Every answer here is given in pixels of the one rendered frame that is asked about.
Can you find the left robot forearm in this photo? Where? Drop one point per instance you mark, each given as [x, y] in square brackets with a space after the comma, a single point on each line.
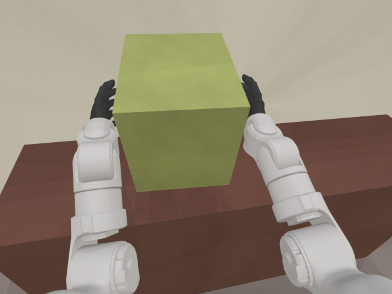
[97, 181]

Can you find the right robot hand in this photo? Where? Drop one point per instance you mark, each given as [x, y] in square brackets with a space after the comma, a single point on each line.
[253, 95]

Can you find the left robot hand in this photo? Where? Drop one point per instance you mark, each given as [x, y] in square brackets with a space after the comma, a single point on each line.
[102, 104]

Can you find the left robot upper arm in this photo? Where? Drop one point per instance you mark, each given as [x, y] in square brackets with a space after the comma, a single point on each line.
[105, 268]

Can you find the right robot forearm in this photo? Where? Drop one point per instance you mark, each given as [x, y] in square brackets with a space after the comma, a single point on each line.
[294, 197]

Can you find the pedestal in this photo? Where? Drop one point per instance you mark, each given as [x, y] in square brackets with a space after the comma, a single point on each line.
[200, 239]

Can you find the right robot upper arm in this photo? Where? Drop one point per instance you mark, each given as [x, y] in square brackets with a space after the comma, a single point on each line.
[318, 257]

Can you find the carton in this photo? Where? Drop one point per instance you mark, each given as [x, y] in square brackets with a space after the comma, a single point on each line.
[180, 110]

